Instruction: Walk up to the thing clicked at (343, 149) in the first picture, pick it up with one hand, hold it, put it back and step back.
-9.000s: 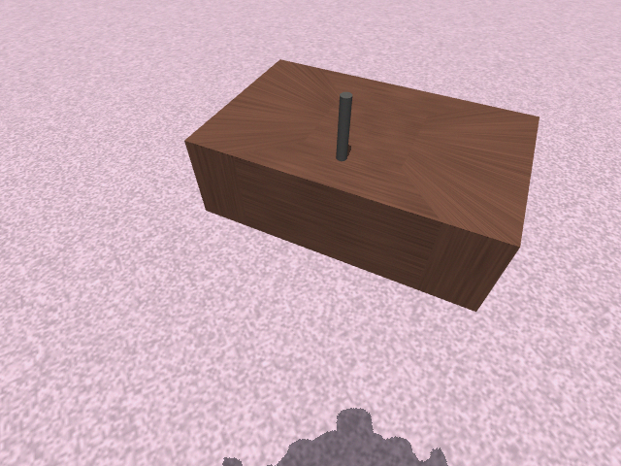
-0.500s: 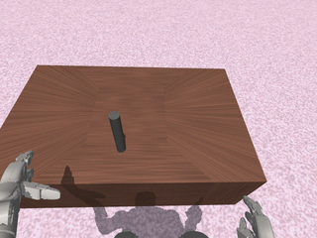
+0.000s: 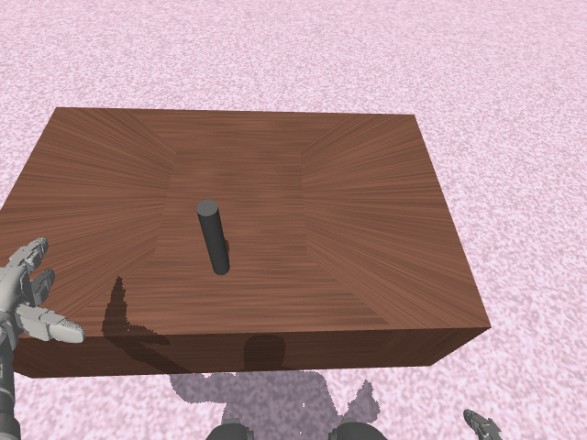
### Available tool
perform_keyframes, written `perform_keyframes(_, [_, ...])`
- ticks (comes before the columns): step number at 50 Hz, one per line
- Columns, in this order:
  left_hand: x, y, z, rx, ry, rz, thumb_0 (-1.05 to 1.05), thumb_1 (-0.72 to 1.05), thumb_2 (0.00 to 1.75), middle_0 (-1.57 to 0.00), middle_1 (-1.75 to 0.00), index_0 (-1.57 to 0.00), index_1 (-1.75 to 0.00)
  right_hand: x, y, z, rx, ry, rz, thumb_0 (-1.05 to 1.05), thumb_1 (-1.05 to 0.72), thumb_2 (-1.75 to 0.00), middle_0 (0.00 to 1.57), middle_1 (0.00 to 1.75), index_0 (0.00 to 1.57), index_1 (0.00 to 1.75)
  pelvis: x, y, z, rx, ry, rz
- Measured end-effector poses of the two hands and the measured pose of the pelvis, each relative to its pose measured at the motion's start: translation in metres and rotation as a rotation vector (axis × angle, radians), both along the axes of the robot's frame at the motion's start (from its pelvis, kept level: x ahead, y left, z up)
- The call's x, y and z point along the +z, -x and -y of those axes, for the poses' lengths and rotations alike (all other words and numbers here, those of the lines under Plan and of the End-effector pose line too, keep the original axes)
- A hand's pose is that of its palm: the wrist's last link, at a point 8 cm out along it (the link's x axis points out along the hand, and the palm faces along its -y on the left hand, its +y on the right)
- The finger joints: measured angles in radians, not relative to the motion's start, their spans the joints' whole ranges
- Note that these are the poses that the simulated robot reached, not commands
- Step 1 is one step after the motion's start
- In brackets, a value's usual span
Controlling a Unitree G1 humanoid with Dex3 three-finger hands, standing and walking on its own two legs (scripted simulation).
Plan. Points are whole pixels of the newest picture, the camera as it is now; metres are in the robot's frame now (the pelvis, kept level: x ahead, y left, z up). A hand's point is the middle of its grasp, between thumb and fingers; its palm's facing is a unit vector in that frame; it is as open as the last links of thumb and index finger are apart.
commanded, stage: go down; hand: left
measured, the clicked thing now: (215, 241) +0.53 +0.15 -0.21
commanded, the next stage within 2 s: none
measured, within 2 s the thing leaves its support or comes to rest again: neither
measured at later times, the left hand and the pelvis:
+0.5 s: hand (58, 237) +0.40 +0.33 +0.02, palm faces +0.11 -0.99 -0.10, open 17.3 cm; pelvis -0.01 +0.00 -0.01, yaw -1 degrees
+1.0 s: hand (52, 224) +0.42 +0.34 +0.03, palm faces +0.10 -0.99 -0.07, open 17.2 cm; pelvis -0.01 +0.01 -0.02, yaw -1 degrees
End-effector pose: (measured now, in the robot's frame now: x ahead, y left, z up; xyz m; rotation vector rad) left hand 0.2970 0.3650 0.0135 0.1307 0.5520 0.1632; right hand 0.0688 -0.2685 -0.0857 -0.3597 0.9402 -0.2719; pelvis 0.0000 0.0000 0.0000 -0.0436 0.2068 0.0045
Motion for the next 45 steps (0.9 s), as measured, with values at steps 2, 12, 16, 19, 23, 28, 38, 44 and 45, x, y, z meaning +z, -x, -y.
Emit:
perform_keyframes(2, [0.006,-0.008,-0.003,0.004,0.004,0.037,-0.01,-0.56,0.05,-0.08,-0.03,-0.06,-0.03,0.001,-0.002,0.001,0.014,0.006,0.007,0.01,-0.89,-0.89,0.21,0.30,0.21,0.30,-0.001,0.004,0.002,0.004,-0.001,0.000])
perform_keyframes(12, [0.016,-0.044,-0.011,-0.039,0.028,0.109,-0.01,-0.55,0.04,-0.07,-0.04,-0.06,-0.04,-0.002,0.018,0.014,0.025,0.038,-0.044,0.01,-0.88,-0.89,0.21,0.30,0.21,0.30,-0.009,0.018,0.005,-0.003,0.002,-0.047])
perform_keyframes(16, [0.014,-0.055,-0.012,-0.038,0.040,0.142,-0.01,-0.55,0.03,-0.07,-0.04,-0.07,-0.04,-0.006,0.035,0.016,0.011,0.044,-0.106,0.01,-0.87,-0.89,0.21,0.30,0.21,0.30,-0.012,0.018,0.004,-0.008,0.003,-0.068])
perform_keyframes(19, [0.015,-0.062,-0.014,-0.039,0.041,0.168,-0.01,-0.54,0.03,-0.08,-0.04,-0.07,-0.04,-0.007,0.045,0.015,-0.003,0.047,-0.147,0.01,-0.87,-0.89,0.21,0.30,0.21,0.30,-0.013,0.016,0.004,-0.012,0.005,-0.079])
perform_keyframes(23, [0.019,-0.073,-0.018,-0.034,0.047,0.201,-0.01,-0.52,0.03,-0.08,-0.04,-0.07,-0.04,-0.007,0.053,0.013,-0.023,0.051,-0.178,0.01,-0.87,-0.89,0.21,0.30,0.21,0.30,-0.014,0.013,0.003,-0.014,0.009,-0.089])
perform_keyframes(28, [0.021,-0.079,-0.021,-0.047,0.044,0.199,-0.01,-0.50,0.04,-0.08,-0.03,-0.07,-0.03,-0.006,0.055,0.009,-0.040,0.047,-0.189,0.01,-0.88,-0.89,0.21,0.30,0.21,0.30,-0.013,0.007,0.000,-0.019,0.013,-0.098])
perform_keyframes(38, [0.022,-0.081,-0.025,-0.047,0.062,0.223,-0.01,-0.51,0.03,-0.08,-0.03,-0.07,-0.03,-0.008,0.036,0.002,-0.019,0.039,-0.164,0.01,-0.89,-0.89,0.21,0.30,0.21,0.30,-0.014,0.003,-0.006,-0.018,0.019,-0.103])
perform_keyframes(44, [0.024,-0.087,-0.028,-0.045,0.064,0.255,-0.01,-0.50,0.03,-0.07,-0.03,-0.06,-0.03,-0.010,0.027,0.001,0.004,0.045,-0.155,0.01,-0.88,-0.89,0.21,0.30,0.21,0.30,-0.016,0.006,-0.006,-0.014,0.022,-0.110])
perform_keyframes(45, [0.025,-0.088,-0.029,-0.045,0.064,0.259,-0.01,-0.50,0.03,-0.07,-0.03,-0.06,-0.03,-0.010,0.027,0.001,0.007,0.046,-0.156,0.01,-0.88,-0.89,0.21,0.30,0.21,0.30,-0.016,0.006,-0.006,-0.014,0.023,-0.112])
